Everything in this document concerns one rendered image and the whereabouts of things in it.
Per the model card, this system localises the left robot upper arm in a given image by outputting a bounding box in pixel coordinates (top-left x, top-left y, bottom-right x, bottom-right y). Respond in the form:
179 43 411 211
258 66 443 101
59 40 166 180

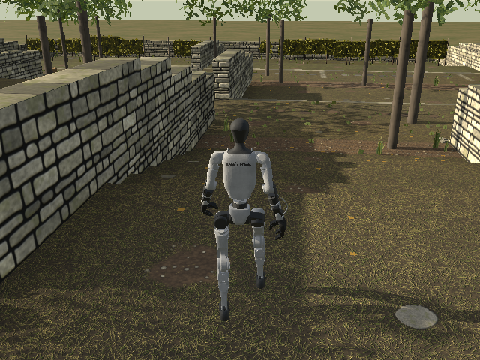
205 151 224 191

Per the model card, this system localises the robot right forearm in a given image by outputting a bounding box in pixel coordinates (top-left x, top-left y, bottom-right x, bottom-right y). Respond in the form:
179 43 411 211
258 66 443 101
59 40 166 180
268 182 284 221

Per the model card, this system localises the left robot hand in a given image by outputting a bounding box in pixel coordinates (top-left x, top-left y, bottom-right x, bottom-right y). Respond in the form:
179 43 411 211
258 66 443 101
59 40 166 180
201 202 218 216

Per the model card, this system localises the right robot upper arm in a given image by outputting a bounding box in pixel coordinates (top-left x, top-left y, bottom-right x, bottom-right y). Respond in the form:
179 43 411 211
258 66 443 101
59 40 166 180
255 151 274 194

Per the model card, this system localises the left robot shin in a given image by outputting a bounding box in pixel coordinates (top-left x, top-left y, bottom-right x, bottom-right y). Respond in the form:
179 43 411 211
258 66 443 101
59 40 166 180
217 258 229 311

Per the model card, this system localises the robot left forearm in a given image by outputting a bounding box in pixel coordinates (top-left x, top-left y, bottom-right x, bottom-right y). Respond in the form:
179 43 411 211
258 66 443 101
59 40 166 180
201 179 213 206

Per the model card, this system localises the robot left foot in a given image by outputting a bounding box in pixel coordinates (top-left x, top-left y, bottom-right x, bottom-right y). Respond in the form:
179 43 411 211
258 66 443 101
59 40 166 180
219 301 230 321

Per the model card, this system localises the right robot hand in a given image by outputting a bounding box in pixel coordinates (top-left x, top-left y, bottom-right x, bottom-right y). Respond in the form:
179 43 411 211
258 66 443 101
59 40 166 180
269 218 287 240

